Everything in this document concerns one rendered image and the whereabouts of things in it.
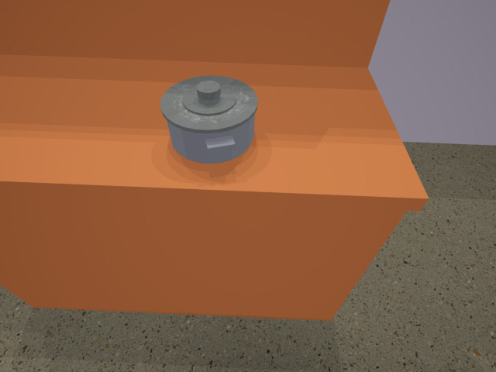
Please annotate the table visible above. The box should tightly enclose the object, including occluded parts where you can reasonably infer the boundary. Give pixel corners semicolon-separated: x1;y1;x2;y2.
0;0;429;321

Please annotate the pot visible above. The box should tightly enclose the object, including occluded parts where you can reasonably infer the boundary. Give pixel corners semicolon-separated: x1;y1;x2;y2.
167;114;255;164

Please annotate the knob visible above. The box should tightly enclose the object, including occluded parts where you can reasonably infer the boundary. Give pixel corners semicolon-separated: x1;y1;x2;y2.
197;81;221;100

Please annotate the lid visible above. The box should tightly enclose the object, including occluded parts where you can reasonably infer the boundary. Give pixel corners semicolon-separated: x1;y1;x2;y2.
160;75;258;133

